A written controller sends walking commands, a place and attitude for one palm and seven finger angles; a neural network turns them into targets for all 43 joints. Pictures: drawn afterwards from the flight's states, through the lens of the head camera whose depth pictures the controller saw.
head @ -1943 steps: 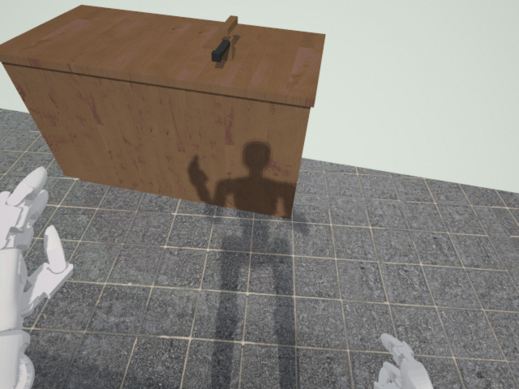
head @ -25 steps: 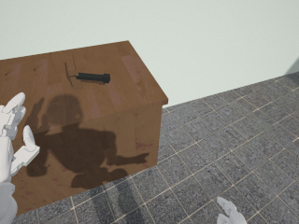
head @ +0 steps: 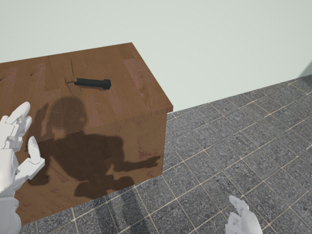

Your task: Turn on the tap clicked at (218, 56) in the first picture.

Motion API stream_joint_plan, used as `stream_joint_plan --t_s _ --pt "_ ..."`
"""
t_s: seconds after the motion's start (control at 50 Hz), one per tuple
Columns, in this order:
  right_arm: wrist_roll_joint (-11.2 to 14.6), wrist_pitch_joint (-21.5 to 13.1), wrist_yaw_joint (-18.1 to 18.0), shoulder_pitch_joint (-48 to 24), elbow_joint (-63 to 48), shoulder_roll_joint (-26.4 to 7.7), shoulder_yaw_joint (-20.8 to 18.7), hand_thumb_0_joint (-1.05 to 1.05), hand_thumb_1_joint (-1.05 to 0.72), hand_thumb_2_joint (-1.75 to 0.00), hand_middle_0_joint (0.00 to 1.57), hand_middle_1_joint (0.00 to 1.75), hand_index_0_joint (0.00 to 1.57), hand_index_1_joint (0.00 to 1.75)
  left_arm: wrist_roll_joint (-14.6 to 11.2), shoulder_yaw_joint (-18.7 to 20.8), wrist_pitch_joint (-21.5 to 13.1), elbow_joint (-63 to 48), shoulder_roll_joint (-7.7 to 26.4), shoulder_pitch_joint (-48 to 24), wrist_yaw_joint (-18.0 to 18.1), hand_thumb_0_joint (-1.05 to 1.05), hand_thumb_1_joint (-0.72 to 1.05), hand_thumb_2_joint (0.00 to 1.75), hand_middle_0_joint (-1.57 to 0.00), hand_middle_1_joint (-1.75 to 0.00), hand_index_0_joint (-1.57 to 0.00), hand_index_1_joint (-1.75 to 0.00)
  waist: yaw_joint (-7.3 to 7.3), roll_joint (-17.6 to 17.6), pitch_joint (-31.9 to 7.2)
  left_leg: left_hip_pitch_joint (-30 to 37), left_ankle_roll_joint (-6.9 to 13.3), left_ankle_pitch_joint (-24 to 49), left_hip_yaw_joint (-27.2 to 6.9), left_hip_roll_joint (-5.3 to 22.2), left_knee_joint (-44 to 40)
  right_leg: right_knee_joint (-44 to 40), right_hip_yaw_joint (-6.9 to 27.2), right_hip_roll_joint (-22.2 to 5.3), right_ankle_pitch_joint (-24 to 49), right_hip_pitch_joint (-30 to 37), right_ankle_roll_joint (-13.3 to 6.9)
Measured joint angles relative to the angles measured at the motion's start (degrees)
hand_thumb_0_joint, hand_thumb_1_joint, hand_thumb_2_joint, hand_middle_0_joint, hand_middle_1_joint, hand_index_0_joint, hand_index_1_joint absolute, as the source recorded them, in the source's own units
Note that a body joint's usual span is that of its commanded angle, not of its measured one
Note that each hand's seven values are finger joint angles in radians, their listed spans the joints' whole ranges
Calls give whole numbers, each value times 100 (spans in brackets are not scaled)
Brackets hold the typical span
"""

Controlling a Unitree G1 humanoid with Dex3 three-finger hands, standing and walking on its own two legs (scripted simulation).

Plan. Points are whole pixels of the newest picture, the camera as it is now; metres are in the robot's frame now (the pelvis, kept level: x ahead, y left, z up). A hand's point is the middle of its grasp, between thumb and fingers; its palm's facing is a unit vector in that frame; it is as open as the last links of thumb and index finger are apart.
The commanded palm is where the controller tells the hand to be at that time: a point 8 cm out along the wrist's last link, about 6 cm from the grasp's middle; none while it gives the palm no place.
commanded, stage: look again from close up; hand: left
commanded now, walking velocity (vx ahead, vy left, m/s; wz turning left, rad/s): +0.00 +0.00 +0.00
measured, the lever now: (106, 84) +0.62 +0.24 +0.03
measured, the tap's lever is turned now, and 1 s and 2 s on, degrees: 61 61 61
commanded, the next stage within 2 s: shuffle to correct the standing spot in 0.24 s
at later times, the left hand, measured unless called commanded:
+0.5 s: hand (26, 165) +0.20 +0.27 +0.15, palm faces +0.38 -0.85 -0.37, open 7.4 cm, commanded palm +0.15 +0.30 +0.17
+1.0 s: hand (52, 121) +0.30 +0.25 +0.17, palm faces +0.38 -0.81 -0.44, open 7.4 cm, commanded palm +0.22 +0.30 +0.17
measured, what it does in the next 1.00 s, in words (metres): steps on the spot: left foot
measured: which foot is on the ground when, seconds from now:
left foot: down 0.00-0.62, up 0.64-0.80, down 0.82-1.00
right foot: down 0.00-0.84, up 0.86-1.00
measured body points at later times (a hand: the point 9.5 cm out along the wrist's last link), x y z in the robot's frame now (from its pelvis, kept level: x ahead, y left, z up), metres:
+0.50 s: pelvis -0.01 +0.02 +0.00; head -0.01 +0.03 +0.45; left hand +0.18 +0.31 +0.17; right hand +0.15 -0.21 -0.08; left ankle +0.03 +0.11 -0.74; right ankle -0.04 -0.06 -0.74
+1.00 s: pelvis +0.07 +0.01 -0.02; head +0.10 +0.02 +0.43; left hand +0.27 +0.29 +0.19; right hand +0.25 -0.19 -0.11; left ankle +0.10 +0.15 -0.74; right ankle +0.08 -0.09 -0.68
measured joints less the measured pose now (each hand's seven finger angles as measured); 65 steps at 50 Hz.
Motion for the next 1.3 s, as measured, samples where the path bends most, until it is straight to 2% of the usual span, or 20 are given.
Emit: stream_joint_plan --t_s 0.14,0.4,0.52,0.62,0.72,0.74,0.78,0.82,0.84,0.9,0.94,0.98,1.02,1.1,1.12,1.14,1.18,1.22,1.26,1.3 --pt "-1 9 -8 105 64 4 29 1 -91 -89 20 30 20 30 -17 -4 28 25 -7 -69 17 1 89 90 -21 -30 -21 -30 28 6 61 44 39 105 -25 -29 -124 -179 -23 -23 124 79 39" --pt "-14 -53 -24 142 82 -16 18 1 -91 -89 20 30 20 30 -15 21 -12 -25 97 33 -5 1 89 90 -21 -30 -21 -30 -51 -53 91 48 151 259 43 -129 -306 -220 27 -133 226 10 141" --pt "-43 -57 -71 221 88 44 5 1 -91 -89 21 30 20 30 77 72 54 -32 122 21 51 1 89 90 -21 -30 -21 -30 -80 -179 -43 -66 216 42 56 -252 -77 510 69 -235 -446 -306 219" --pt "-67 -45 -60 314 99 74 -16 1 -91 -89 21 30 20 30 143 120 67 -131 84 13 81 1 89 90 -21 -30 -21 -30 -97 -67 -84 -346 177 -381 -101 -212 585 645 -92 -165 -417 -309 43" --pt "15 -28 51 387 309 47 -46 1 -91 -89 21 30 20 30 128 49 -92 -251 -37 -124 139 1 89 90 -21 -30 -21 -30 104 -178 5 -1073 4 -1154 99 30 2738 901 -95 -132 -730 -180 -45" --pt "16 -27 64 390 328 39 -40 1 -91 -89 21 30 20 30 143 37 -138 -260 -56 -192 163 1 89 90 -21 -30 -21 -30 117 -232 59 -1145 -1 -1133 180 101 2807 929 -100 -167 -788 -125 -25" --pt "5 -30 80 361 324 28 -32 1 -91 -89 21 30 20 30 149 53 -191 -326 -51 -331 193 1 89 90 -21 -30 -21 -30 120 -347 204 -1105 19 -916 370 227 2360 1074 -107 -264 -950 -44 21" --pt "-14 -47 87 289 226 -10 -29 1 -91 -89 21 30 20 30 109 155 -206 -500 12 -386 215 1 89 90 -21 -30 -21 -30 96 -430 360 -801 93 -271 510 235 1454 1585 -73 -382 -1260 -113 76" --pt "-19 -58 91 199 166 -42 -53 1 -91 -89 21 30 20 30 77 249 -218 -593 45 -380 226 1 89 90 -21 -30 -21 -30 95 -403 422 -665 46 -401 487 219 1307 2165 -30 -410 -1398 -340 125" --pt "-27 -85 103 -174 185 173 -123 1 -91 -89 20 30 20 30 4 482 -212 -505 285 -522 197 1 89 90 -21 -30 -21 -30 -90 -506 659 -577 28 -716 580 123 1559 4376 345 -350 -1530 -1259 258" --pt "-22 -126 166 -263 172 321 -80 1 -91 -89 20 30 20 30 15 563 -139 -499 422 -514 111 1 89 90 -21 -30 -21 -30 -204 -524 663 -500 14 -632 542 112 1386 5094 362 -376 -1322 -1883 329" --pt "-16 -177 232 -253 126 402 -29 1 -91 -89 20 30 20 30 36 618 -126 -642 473 -345 38 1 89 90 -21 -30 -21 -30 -237 -464 638 -416 -24 -554 503 182 1161 4913 258 -517 -1015 -2311 370" --pt "-7 -241 273 -159 74 420 4 1 -91 -89 20 30 20 30 46 642 -192 -827 460 -62 -5 1 89 90 -21 -30 -21 -30 -213 -330 591 -328 -106 -524 459 307 976 4024 90 -677 -715 -2418 403" --pt "8 -323 217 145 -2 340 54 1 -91 -89 21 30 20 30 107 700 -289 -931 528 351 23 1 89 90 -21 -30 -21 -30 -75 -31 490 -254 -307 -793 323 595 1172 1876 -278 -741 -207 -1805 482" --pt "7 -324 194 221 -9 309 57 1 -91 -89 21 30 20 30 136 729 -288 -886 587 340 48 1 89 90 -21 -30 -21 -30 -41 -10 440 -340 -256 -1007 286 634 1456 1516 -306 -728 -93 -1627 426" --pt "5 -304 171 219 54 241 37 1 -91 -89 21 30 20 30 179 704 -284 -788 549 225 67 1 89 90 -21 -30 -21 -30 1 72 435 -495 -187 -1339 203 668 1937 1620 -366 -680 76 -1654 334" --pt "13 -209 138 135 296 84 -21 1 -91 -89 21 30 20 30 213 539 -197 -542 316 -125 92 1 88 90 -21 -30 -22 -30 56 150 467 -876 -114 -1789 55 531 3116 1887 -466 -666 -42 -1641 179" --pt "21 -108 133 62 478 -39 -46 1 -91 -89 21 30 20 30 233 382 -105 -394 43 -344 123 1 88 90 -21 -30 -22 -30 71 85 483 -1158 -100 -1750 136 406 3790 1819 -508 -696 -133 -1498 111" --pt "3 -28 104 26 521 -91 -39 1 -91 -89 21 30 20 30 235 295 -44 -407 -108 -345 160 1 88 90 -21 -30 -21 -30 35 -68 459 -1198 -78 -1599 328 390 3540 1636 -524 -724 -115 -1358 104" --pt "-35 -6 59 34 443 -93 -50 1 -91 -89 21 30 20 30 213 259 -20 -561 -112 -229 195 1 88 90 -21 -30 -21 -30 -17 -244 415 -985 -49 -1365 500 385 2638 1530 -528 -737 -123 -1266 94"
